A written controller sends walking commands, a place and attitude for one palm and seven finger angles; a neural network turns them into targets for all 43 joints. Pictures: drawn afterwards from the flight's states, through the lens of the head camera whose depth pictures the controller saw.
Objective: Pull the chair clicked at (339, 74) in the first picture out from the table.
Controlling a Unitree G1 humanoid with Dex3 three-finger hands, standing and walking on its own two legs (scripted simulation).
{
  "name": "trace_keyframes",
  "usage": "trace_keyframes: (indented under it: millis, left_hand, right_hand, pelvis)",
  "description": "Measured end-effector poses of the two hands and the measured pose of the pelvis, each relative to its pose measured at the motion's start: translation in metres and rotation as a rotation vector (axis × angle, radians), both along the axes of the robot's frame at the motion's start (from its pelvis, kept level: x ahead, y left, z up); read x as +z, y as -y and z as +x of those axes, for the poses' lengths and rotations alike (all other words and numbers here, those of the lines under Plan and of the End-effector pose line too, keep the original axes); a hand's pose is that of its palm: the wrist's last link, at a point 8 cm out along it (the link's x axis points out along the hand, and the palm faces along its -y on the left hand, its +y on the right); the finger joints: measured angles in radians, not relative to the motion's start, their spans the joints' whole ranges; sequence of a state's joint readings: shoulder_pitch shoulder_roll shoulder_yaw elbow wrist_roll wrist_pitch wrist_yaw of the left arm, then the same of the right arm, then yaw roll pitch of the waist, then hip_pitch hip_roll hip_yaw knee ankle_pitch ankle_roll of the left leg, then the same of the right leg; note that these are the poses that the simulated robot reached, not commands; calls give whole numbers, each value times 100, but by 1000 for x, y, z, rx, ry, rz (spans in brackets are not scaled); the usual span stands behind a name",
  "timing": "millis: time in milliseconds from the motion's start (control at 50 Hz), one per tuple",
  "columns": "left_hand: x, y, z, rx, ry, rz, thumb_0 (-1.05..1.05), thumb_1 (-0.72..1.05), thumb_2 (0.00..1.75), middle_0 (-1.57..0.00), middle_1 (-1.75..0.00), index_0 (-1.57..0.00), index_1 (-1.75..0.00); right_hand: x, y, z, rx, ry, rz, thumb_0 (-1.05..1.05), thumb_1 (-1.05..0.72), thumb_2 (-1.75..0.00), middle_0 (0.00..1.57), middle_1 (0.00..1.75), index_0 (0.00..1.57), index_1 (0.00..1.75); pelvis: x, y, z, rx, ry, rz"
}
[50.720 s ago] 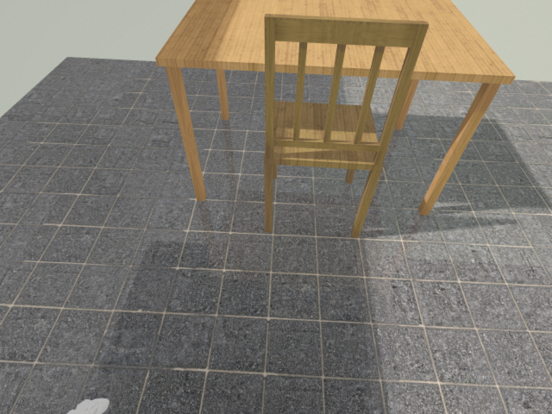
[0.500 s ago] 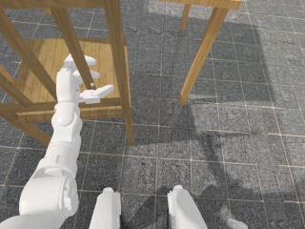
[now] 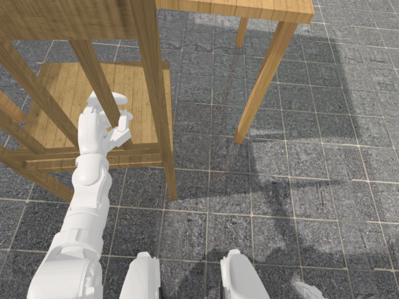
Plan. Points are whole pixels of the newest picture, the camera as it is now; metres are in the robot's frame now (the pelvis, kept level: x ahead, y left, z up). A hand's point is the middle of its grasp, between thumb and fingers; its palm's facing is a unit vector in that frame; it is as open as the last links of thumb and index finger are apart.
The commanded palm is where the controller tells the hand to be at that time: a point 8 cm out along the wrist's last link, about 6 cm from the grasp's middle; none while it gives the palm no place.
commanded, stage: hook a spindle and tug to test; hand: left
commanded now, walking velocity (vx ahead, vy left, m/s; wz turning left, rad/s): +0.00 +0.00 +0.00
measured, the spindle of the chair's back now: (53, 110) +0.47 +0.26 +0.05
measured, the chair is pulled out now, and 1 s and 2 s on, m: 0.19 0.27 0.35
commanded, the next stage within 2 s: step backward, pulling the chair out in 0.34 s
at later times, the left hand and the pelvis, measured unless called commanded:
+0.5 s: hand (123, 143) +0.41 +0.13 +0.02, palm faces +0.04 -1.00 -0.06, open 5.5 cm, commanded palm +0.38 +0.18 +0.03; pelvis +0.00 -0.01 +0.01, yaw +1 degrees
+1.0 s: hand (127, 164) +0.36 +0.11 +0.04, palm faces -0.02 -0.99 -0.11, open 5.1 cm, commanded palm +0.34 +0.17 +0.04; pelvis -0.02 +0.00 +0.10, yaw -1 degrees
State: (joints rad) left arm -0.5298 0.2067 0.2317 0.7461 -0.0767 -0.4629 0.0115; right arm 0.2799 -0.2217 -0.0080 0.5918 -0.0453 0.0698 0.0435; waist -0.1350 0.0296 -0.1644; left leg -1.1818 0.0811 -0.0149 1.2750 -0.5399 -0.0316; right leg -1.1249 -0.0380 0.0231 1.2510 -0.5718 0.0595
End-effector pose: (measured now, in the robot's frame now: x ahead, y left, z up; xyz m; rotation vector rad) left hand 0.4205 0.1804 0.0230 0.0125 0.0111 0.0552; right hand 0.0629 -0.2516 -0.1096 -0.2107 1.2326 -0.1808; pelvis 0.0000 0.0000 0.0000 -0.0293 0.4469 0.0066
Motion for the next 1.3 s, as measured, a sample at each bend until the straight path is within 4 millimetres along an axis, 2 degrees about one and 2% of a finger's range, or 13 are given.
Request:
trace_keyframes:
  millis: [320, 460, 500, 580, 640, 700, 780, 900, 1040, 1180, 1300]
  left_hand:
    - [1, 0, -27, -9, -7, 1, 2, 72, 82, -41, -144, -40, -145]
    - [0, 1, -34, -15, 6, 7, 2, 72, 82, -42, -144, -40, -145]
    - [6, 1, -34, -12, -43, 48, 2, 71, 82, -42, -140, -40, -145]
    - [22, 1, -36, 7, -250, 113, 4, 72, 82, -39, -128, -39, -145]
    - [28, 2, -42, 28, -348, 74, 5, 73, 81, -32, -117, -41, -145]
    - [31, 5, -46, 26, -392, 52, 6, 74, 80, -28, -109, -44, -145]
    - [33, 8, -50, -10, -414, 60, 5, 74, 79, -27, -106, -47, -145]
    - [33, 11, -60, -43, -420, 83, 5, 74, 77, -27, -106, -49, -145]
    - [34, 16, -89, -45, -427, 90, 5, 73, 78, -28, -104, -50, -145]
    - [35, 24, -121, -44, -445, 99, 5, 72, 78, -29, -104, -50, -145]
    - [37, 30, -141, -67, -456, 127, 5, 70, 78, -31, -106, -50, -145]
  right_hand:
    - [4, 2, 41, 48, 91, 4, 0, -91, -90, 20, 30, 20, 30]
    - [1, 2, 49, 75, 113, 0, 0, -91, -90, 20, 30, 20, 30]
    - [6, 0, 48, 32, 100, 4, 1, -91, -90, 20, 30, 20, 30]
    - [39, -10, 45, -35, 95, 15, 1, -91, -90, 20, 30, 20, 30]
    - [65, -14, 39, -49, 84, 10, 1, -91, -90, 20, 30, 20, 30]
    - [83, -10, 31, -49, 62, -23, 0, -91, -90, 20, 30, 20, 30]
    - [97, 0, 18, -62, 40, -78, 0, -90, -90, 20, 30, 21, 30]
    - [104, 12, -3, -102, 34, -114, 0, -91, -90, 20, 30, 20, 30]
    - [100, 9, -24, -117, 37, -81, 0, -91, -90, 20, 30, 20, 30]
    - [93, 6, -34, -93, 67, -52, 1, -91, -90, 20, 30, 20, 30]
    - [92, 9, -39, -78, 117, -62, 1, -90, -90, 20, 30, 21, 30]
  pelvis:
    - [3, 4, 7, 12, 19, 4]
    - [0, 6, 4, 22, 23, 4]
    - [8, 6, 1, 20, 73, 10]
    - [44, 3, 5, 15, 153, 19]
    - [69, 1, 12, 7, 184, 22]
    - [84, 0, 14, 5, 209, 17]
    - [93, -2, 10, 1, 237, 7]
    - [98, -2, -2, -15, 269, 4]
    - [102, 3, -20, -25, 298, 5]
    - [103, 8, -40, -17, 336, 12]
    - [102, 6, -55, -15, 364, 17]
